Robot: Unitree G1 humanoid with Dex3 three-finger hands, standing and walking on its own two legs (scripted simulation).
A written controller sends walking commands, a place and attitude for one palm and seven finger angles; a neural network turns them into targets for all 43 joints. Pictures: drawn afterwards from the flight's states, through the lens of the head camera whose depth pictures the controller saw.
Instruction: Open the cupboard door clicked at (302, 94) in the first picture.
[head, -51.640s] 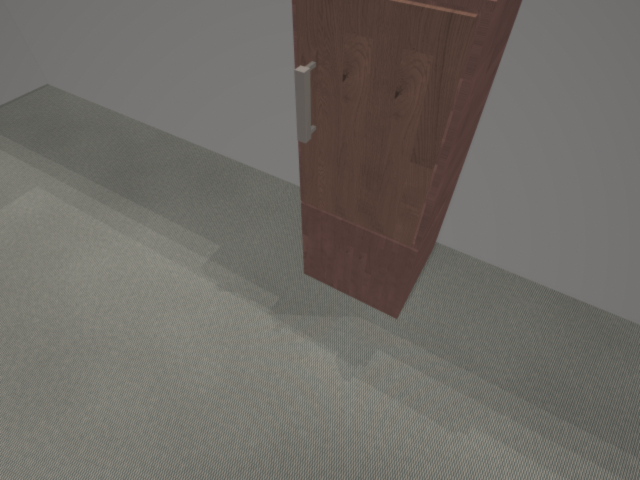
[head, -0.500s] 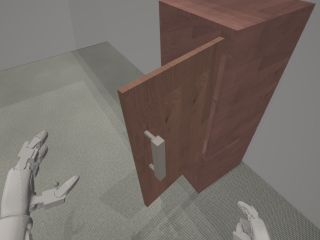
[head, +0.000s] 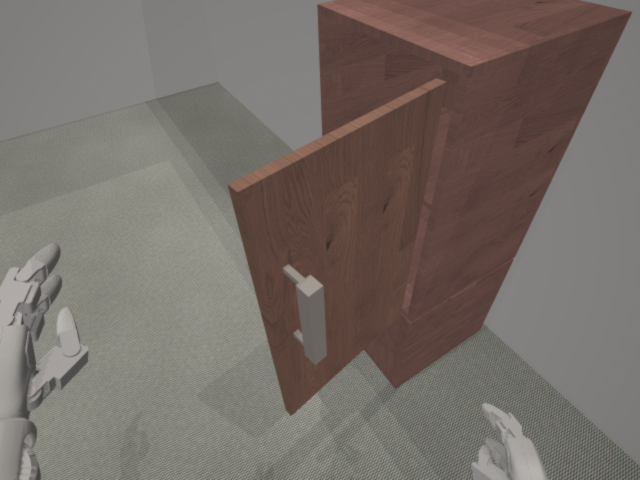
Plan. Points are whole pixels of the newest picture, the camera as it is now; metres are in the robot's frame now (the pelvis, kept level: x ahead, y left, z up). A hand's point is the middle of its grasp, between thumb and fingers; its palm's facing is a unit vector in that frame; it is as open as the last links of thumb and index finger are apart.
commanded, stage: draw the hand back to the body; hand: left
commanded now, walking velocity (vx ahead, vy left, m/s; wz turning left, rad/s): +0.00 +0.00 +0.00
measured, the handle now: (303, 315) +0.34 +0.07 +0.01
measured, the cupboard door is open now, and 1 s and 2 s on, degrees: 100 100 100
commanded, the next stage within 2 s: step back with the hand held close in 0.08 s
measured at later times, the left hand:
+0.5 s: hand (84, 346) +0.19 +0.26 +0.14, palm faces +0.32 -0.79 -0.53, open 7.4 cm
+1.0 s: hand out of the picture +0.08 +0.29 +0.15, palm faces +0.46 -0.72 -0.52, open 7.4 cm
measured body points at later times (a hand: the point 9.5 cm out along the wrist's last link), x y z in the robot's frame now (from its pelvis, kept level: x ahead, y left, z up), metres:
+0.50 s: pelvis -0.02 +0.00 +0.00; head +0.00 -0.02 +0.45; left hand +0.17 +0.30 +0.17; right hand +0.17 -0.25 -0.09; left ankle +0.00 +0.11 -0.74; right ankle -0.05 -0.12 -0.74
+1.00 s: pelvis -0.11 +0.02 -0.02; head -0.09 +0.02 +0.43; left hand +0.05 +0.32 +0.18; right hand +0.07 -0.21 -0.10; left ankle +0.00 +0.12 -0.74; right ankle -0.06 -0.12 -0.74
